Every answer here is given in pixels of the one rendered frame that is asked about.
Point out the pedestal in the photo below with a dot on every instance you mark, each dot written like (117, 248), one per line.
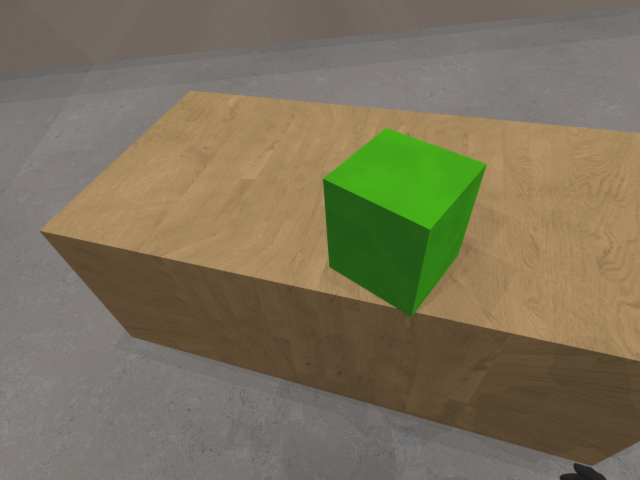
(208, 235)

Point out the carton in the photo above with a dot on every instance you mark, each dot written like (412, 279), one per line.
(396, 214)

